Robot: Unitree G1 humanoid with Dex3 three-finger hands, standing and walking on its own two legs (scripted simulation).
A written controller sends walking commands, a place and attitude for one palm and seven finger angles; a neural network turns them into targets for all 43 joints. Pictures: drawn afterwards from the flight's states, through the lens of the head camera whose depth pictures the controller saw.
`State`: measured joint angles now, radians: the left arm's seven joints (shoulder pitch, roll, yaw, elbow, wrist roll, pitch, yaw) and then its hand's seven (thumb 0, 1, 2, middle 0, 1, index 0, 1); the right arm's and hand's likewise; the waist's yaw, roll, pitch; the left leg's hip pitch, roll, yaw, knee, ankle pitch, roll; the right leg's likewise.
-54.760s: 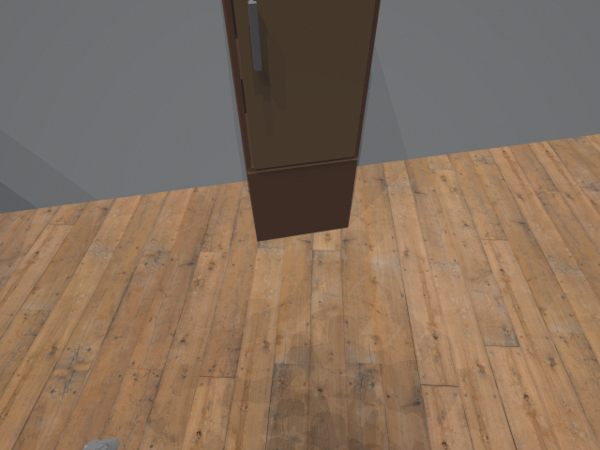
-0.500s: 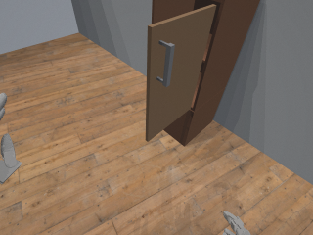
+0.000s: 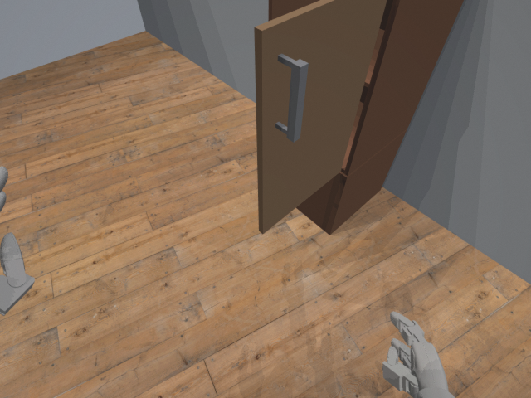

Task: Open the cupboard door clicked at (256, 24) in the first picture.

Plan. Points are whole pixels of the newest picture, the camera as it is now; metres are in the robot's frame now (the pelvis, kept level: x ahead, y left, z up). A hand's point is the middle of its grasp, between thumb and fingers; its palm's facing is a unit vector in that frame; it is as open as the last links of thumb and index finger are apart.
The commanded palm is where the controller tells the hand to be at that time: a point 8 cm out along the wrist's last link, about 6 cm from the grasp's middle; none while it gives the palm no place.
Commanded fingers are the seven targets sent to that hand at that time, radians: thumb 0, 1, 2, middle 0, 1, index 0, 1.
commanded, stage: stop stepping back and stand still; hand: left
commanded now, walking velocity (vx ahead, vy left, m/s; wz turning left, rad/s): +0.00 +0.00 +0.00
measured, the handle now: (288, 100) +0.61 -0.01 +0.11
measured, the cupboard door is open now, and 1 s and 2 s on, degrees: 91 91 91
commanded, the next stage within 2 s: let the arm hang, fingers relaxed in 0.10 s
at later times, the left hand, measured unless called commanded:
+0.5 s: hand out of the picture +0.05 +0.18 -0.17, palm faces +0.01 -0.98 -0.18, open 7.2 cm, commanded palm none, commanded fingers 0.00 0.90 0.90 -0.20 -0.30 -0.20 -0.30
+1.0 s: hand out of the picture -0.06 +0.18 -0.17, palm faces +0.06 -0.98 -0.19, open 7.4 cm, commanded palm none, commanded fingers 0.00 0.90 0.90 -0.20 -0.30 -0.20 -0.30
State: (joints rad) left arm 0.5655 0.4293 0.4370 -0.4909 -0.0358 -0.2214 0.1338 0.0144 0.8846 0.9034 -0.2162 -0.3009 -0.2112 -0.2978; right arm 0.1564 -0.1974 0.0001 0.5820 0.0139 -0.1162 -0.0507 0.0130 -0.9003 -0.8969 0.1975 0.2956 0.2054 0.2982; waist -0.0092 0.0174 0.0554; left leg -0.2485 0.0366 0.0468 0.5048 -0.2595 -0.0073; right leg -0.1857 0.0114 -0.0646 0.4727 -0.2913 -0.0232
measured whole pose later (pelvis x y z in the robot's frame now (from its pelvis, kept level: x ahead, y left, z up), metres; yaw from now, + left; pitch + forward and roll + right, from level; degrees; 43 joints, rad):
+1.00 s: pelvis -0.03 +0.02 +0.00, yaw +1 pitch -2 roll +0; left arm 0.32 0.11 0.01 1.17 0.01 0.01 0.03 0.00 0.91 0.90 -0.20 -0.30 -0.20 -0.30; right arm 0.31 -0.10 0.01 1.15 -0.02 0.01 -0.03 0.01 -0.90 -0.90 0.20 0.30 0.20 0.30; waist -0.01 0.03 0.04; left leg -0.21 -0.01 0.05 0.42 -0.18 0.03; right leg -0.17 -0.03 -0.07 0.44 -0.24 0.00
